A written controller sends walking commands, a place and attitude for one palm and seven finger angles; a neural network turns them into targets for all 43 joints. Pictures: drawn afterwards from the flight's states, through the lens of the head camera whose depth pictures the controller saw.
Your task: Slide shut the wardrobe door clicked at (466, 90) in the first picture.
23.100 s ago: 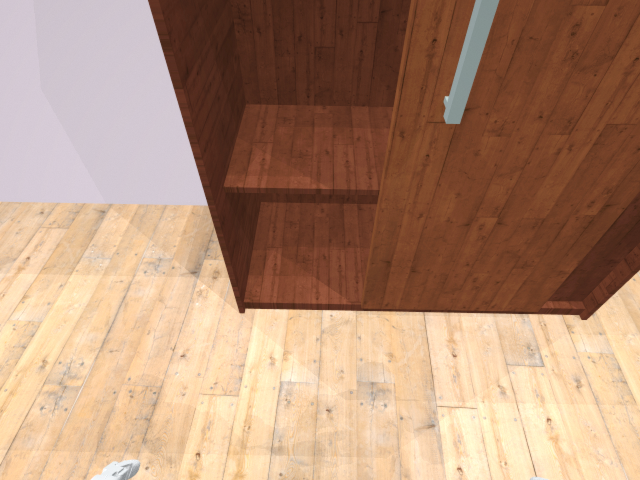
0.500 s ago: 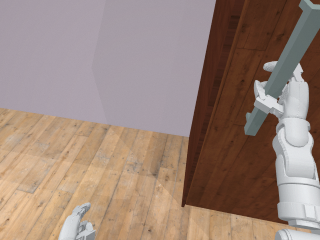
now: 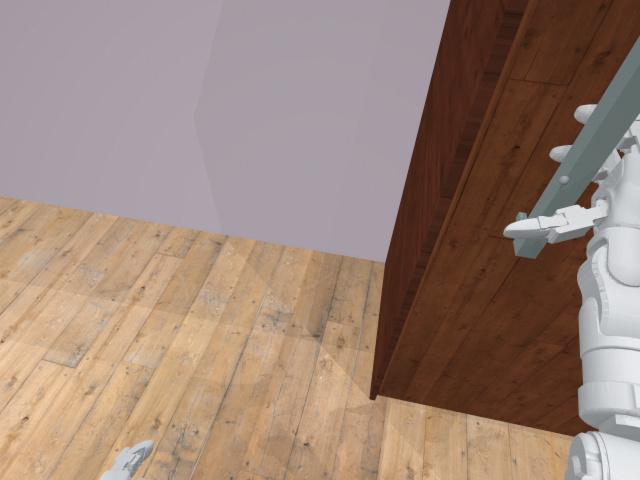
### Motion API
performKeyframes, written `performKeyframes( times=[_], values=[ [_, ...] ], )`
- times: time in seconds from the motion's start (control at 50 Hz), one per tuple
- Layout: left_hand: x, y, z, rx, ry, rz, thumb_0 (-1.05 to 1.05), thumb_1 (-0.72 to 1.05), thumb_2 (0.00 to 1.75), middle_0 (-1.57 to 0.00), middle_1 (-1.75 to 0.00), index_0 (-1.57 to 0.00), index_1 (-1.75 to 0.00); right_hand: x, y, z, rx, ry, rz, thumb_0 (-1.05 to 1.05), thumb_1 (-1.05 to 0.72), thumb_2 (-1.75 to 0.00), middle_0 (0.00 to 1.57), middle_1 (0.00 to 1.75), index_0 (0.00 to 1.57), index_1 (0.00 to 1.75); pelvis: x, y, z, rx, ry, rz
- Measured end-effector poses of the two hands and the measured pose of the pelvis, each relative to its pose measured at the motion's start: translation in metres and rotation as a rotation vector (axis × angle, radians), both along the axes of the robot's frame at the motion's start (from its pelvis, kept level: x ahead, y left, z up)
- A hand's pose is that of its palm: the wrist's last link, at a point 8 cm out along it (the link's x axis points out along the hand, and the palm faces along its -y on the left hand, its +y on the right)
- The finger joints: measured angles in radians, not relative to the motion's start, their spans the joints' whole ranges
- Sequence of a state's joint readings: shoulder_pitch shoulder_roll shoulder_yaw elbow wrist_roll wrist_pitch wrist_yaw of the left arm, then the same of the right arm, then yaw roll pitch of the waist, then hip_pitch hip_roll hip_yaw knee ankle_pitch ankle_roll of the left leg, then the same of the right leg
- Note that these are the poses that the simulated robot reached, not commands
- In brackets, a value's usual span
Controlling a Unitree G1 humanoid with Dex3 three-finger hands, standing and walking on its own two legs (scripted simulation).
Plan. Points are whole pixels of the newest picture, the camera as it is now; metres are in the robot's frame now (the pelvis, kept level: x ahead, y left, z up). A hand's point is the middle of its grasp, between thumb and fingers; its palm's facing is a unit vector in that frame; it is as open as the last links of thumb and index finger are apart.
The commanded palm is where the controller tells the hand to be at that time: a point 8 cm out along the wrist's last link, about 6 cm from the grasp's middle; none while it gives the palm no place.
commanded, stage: loosen the grip on the handle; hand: right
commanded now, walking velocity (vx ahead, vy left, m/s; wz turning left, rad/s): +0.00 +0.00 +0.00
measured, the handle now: (579, 145) +0.44 -0.25 +0.23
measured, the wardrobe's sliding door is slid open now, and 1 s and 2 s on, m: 0.00 0.00 0.00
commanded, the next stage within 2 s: slip the hand off the handle in 0.02 s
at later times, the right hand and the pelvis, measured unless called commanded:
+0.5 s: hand (609, 192) +0.40 -0.28 +0.20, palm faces +0.34 +0.94 -0.09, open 14.7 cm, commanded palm +0.37 -0.33 +0.20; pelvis +0.02 -0.02 +0.00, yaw +0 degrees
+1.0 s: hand out of the picture +0.36 -0.31 +0.20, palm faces +0.32 +0.94 -0.09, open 14.7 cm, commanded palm +0.31 -0.35 +0.20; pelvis +0.01 -0.03 +0.00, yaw +1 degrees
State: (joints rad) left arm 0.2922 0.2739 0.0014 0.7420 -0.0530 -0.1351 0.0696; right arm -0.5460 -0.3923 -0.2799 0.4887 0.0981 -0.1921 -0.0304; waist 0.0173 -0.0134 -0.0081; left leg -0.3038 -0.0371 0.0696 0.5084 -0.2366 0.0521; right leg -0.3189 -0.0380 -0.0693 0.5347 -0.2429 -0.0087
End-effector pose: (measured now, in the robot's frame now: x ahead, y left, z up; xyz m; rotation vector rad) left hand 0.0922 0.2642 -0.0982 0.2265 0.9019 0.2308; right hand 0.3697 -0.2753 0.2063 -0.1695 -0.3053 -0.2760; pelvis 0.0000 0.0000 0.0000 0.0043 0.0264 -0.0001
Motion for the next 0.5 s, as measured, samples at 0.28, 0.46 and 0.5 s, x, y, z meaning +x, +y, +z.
performKeyframes(
  times=[0.28, 0.46, 0.5],
  values=[
    [0.082, -0.037, 0.016, -0.039, -0.142, -0.076, 0.02, 0.9, 0.9, -0.2, -0.3, -0.2, -0.3, 0.002, -0.009, 0.001, 0.03, -0.001, 0.031, -0.01, 0.55, -0.2, 0.45, 1.27, 0.26, 1.16, 0.024, -0.014, 0.001, -0.004, 0.015, -0.002],
    [0.086, -0.054, 0.019, -0.058, -0.16, -0.083, 0.01, 0.9, 0.9, -0.2, -0.3, -0.2, -0.3, -0.007, -0.037, -0.005, 0.058, 0.039, -0.031, -0.01, 0.55, -0.2, 0.41, 1.23, 0.26, 1.15, 0.023, -0.019, 0.0, 0.0, 0.008, 0.001],
    [0.079, -0.054, 0.017, -0.049, -0.139, -0.081, 0.01, 0.9, 0.9, -0.2, -0.3, -0.2, -0.3, -0.01, -0.048, -0.007, 0.053, 0.047, -0.051, -0.01, 0.55, -0.2, 0.4, 1.22, 0.26, 1.15, 0.021, -0.019, 0.0, 0.002, 0.007, -0.002]
  ],
)
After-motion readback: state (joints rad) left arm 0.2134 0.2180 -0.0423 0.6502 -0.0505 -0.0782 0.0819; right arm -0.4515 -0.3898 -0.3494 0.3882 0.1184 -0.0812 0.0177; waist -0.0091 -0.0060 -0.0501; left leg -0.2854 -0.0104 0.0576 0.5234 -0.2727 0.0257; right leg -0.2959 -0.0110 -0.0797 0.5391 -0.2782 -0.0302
